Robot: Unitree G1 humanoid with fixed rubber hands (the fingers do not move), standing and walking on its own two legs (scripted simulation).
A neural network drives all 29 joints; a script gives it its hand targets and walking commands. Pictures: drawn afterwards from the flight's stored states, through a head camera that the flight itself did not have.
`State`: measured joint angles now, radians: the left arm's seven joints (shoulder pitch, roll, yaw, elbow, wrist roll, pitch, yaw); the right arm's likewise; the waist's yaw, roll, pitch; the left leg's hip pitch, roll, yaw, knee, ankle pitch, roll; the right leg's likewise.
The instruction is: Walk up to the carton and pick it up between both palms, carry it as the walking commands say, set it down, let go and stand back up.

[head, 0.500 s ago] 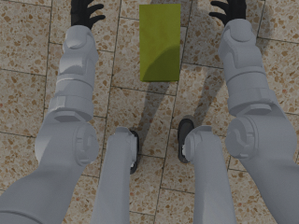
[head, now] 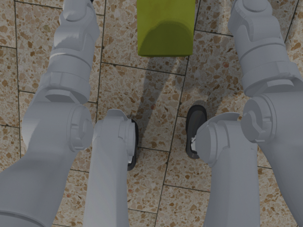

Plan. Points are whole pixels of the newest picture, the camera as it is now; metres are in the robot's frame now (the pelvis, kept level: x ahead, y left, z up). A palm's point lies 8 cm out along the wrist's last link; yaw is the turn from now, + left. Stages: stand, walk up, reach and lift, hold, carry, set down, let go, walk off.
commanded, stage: reach and lift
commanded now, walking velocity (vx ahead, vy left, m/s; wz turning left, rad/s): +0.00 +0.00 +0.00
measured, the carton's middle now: (164, 7) +0.57 -0.01 -0.36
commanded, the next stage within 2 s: none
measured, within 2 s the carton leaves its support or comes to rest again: leaves its support in 1.96 s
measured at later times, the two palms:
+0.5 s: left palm (100, 18) +0.53 +0.16 -0.28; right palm (223, 8) +0.55 -0.15 -0.27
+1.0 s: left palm (108, 15) +0.54 +0.13 -0.27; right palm (217, 6) +0.55 -0.13 -0.27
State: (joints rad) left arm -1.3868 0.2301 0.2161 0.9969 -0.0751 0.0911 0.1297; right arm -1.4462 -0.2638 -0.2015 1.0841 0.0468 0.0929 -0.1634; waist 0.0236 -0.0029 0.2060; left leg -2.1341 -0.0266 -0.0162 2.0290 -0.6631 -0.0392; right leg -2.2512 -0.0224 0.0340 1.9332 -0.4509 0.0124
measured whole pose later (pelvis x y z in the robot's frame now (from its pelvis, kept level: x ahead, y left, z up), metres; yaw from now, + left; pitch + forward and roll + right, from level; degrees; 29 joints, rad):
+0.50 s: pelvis -0.01 +0.01 -0.06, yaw +0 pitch +35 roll +1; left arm -1.56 0.30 0.07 1.14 -0.16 0.05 0.11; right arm -1.65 -0.37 -0.10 1.32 0.19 0.01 -0.11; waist 0.02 -0.01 0.52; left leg -2.18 -0.05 -0.02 2.27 -0.70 -0.04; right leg -2.30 -0.03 0.05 2.16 -0.47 0.03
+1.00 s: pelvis -0.01 +0.00 -0.07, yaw +1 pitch +34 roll +1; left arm -1.58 0.24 0.13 1.14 -0.07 0.06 0.07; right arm -1.67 -0.32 -0.16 1.33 0.11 0.02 -0.09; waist 0.01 -0.01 0.52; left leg -2.18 -0.06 -0.02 2.29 -0.70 -0.04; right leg -2.30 -0.04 0.05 2.18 -0.48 0.03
